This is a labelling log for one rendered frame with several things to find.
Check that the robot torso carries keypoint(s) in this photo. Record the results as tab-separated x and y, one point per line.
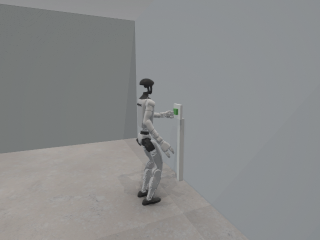
141	108

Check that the right robot hand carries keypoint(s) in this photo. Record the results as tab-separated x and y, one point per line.
165	146

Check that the robot left forearm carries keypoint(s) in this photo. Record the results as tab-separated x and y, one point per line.
159	115

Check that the robot right forearm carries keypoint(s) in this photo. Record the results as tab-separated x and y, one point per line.
153	132

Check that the robot left thigh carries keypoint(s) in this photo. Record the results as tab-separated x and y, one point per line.
150	163

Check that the left robot hand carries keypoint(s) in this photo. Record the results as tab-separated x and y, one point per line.
169	114

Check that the panel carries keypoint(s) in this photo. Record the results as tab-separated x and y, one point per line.
180	141

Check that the robot right upper arm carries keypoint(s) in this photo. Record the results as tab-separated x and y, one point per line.
150	104

